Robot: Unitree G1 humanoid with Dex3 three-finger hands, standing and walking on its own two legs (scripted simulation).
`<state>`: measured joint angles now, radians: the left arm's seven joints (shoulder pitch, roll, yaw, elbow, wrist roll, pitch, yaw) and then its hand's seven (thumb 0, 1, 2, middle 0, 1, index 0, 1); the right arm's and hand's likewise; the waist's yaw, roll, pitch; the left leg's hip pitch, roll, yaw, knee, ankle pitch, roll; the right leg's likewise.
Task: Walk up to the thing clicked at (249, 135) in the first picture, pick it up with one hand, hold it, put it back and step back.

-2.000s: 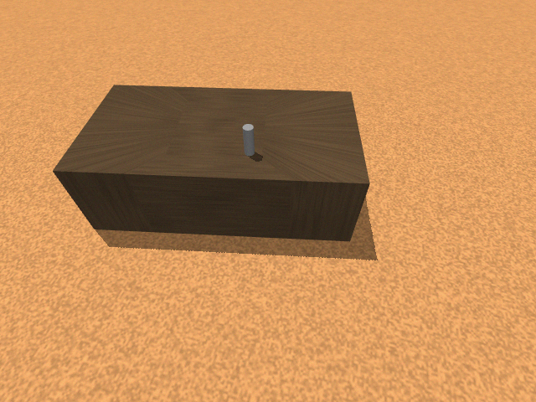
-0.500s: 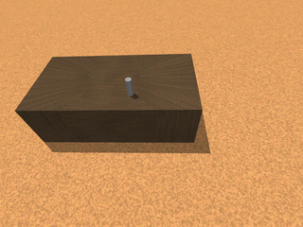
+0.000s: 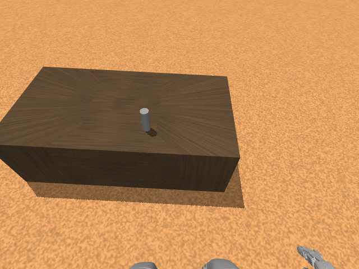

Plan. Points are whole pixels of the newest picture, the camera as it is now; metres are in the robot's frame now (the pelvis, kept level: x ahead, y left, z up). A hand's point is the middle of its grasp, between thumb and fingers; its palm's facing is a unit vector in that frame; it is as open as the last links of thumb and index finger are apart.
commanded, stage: walk up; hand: left
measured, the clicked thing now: (145, 120) +0.78 +0.21 -0.31
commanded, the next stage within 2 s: none
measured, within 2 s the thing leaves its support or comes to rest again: neither
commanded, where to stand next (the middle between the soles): +0.32 +0.00 m, yaw +0 degrees
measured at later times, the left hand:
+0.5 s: hand (84, 247) +0.17 +0.25 -0.11, palm faces +0.03 -0.90 -0.44, open 7.4 cm
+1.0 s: hand (97, 197) +0.31 +0.27 -0.16, palm faces -0.02 -0.91 -0.41, open 7.4 cm
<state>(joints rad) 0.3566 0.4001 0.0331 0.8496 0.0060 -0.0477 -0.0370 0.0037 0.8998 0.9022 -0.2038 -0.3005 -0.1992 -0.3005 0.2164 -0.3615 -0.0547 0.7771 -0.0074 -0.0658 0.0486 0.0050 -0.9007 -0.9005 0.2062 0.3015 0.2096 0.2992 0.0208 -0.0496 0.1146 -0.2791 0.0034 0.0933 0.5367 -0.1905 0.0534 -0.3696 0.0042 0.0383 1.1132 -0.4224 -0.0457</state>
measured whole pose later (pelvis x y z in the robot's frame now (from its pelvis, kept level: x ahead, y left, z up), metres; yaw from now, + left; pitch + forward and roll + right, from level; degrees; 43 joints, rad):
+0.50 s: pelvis +0.17 -0.03 +0.01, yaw +2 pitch -3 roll +0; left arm 0.41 0.40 0.05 0.82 0.02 -0.11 -0.02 0.00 0.90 0.90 -0.21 -0.30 -0.20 -0.30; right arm 0.28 -0.43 -0.07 0.84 -0.02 -0.01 0.08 0.01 -0.90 -0.90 0.20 0.30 0.21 0.30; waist 0.05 0.06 0.09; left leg -0.49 0.05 -0.04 0.85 -0.31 0.00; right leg -0.17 -0.06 -0.10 0.52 -0.30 -0.01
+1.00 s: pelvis +0.26 +0.00 -0.02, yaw +0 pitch -3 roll +0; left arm 0.26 0.39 0.02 0.91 0.02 -0.04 0.01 0.00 0.90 0.90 -0.20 -0.30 -0.20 -0.30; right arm 0.17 -0.38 -0.03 0.86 0.01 0.01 0.01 0.01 -0.90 -0.90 0.21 0.30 0.21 0.30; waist 0.02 0.02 0.12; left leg -0.37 0.05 0.05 0.78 -0.42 0.02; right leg -0.35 -0.01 -0.04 0.72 -0.32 -0.01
